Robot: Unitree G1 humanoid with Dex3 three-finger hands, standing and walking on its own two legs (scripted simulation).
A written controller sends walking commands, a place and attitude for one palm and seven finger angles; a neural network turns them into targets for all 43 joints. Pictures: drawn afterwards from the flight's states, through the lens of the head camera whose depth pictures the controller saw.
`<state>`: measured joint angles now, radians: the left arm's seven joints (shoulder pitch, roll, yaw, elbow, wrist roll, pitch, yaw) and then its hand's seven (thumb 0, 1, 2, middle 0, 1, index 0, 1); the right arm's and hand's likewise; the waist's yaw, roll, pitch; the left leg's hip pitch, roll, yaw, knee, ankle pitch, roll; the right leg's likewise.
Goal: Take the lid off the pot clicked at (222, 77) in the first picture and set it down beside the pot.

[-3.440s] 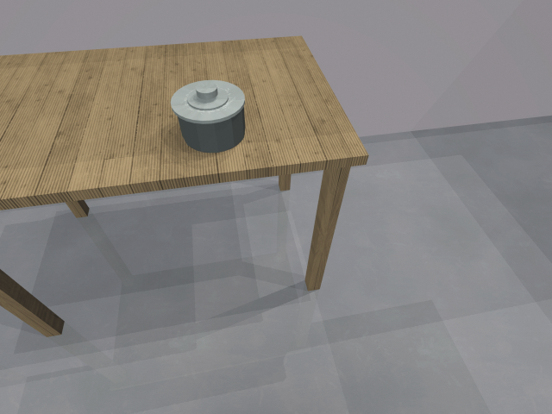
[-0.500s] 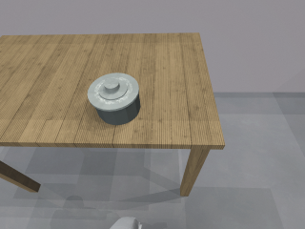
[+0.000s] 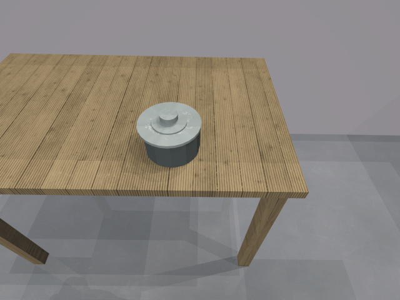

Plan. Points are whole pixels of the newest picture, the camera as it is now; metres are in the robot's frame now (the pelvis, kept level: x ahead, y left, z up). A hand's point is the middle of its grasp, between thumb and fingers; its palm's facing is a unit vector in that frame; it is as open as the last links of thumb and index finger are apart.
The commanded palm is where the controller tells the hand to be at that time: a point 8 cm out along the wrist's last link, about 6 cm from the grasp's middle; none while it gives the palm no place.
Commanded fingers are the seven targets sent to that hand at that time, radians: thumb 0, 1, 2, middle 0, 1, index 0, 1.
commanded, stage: come to a stop and stand still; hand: left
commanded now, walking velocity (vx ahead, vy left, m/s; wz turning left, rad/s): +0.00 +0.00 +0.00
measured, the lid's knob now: (168, 116) +0.51 +0.11 +0.07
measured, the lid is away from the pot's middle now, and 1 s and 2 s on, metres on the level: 0.00 0.00 0.00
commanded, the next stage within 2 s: look again from close up in 0.14 s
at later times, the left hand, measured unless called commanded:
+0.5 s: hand out of the picture -0.01 +0.18 -0.18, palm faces +0.02 -0.98 -0.19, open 7.4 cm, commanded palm none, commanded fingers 0.00 0.90 0.90 -0.20 -0.30 -0.20 -0.30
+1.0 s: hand out of the picture -0.02 +0.19 -0.18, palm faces +0.02 -0.99 -0.16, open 7.4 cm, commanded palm +0.07 +0.24 -0.07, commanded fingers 0.00 0.90 0.90 -0.24 -0.35 -0.24 -0.35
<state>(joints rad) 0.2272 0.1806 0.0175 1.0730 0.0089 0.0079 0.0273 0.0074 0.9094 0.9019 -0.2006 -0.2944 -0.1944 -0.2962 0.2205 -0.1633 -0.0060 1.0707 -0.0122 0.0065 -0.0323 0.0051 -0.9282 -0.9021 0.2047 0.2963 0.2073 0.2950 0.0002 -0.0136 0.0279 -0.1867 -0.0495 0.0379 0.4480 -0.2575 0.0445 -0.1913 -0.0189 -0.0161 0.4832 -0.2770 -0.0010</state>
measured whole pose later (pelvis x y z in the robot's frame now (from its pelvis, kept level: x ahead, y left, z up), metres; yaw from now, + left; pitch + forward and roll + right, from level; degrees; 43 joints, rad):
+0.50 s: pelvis -0.01 +0.01 +0.00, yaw +0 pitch -1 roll -1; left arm 0.31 0.15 -0.01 1.08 0.01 -0.01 0.04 0.01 0.91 0.90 -0.20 -0.29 -0.20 -0.30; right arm 0.27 -0.16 0.00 1.06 -0.02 0.00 -0.02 0.01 -0.92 -0.90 0.20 0.30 0.20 0.29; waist -0.01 0.00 0.02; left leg -0.23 -0.03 0.04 0.55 -0.30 0.06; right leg -0.20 0.00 -0.02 0.52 -0.29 0.00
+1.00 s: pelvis -0.02 +0.02 +0.00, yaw +0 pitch -2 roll -1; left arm 0.33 0.17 -0.01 1.08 0.01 -0.01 0.04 0.01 0.91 0.90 -0.20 -0.29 -0.20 -0.30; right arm 0.27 -0.15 0.01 1.09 -0.01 -0.02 -0.02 0.01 -0.92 -0.90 0.20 0.30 0.20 0.29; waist 0.00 -0.03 0.01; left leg -0.20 -0.05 0.05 0.48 -0.25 0.07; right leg -0.18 -0.02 -0.01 0.46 -0.25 0.02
